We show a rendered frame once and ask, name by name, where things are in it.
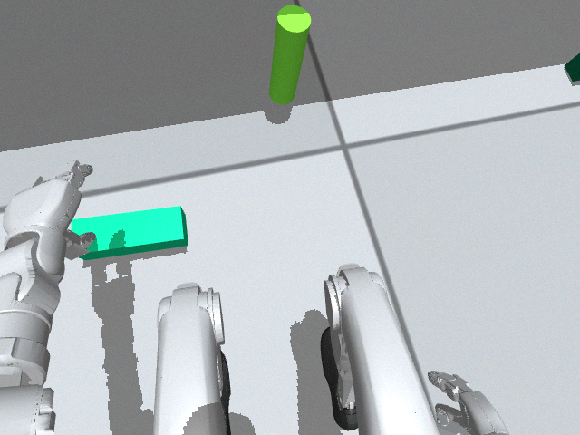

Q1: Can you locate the left robot arm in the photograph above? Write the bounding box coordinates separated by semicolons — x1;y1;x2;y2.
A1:
0;226;67;435

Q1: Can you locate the right robot foot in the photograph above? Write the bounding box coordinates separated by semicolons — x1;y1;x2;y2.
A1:
321;327;358;430

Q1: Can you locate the left robot hand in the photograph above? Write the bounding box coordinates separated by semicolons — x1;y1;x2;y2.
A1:
3;160;96;260

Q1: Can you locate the right robot hand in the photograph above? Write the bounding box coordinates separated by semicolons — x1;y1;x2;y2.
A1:
428;371;509;435

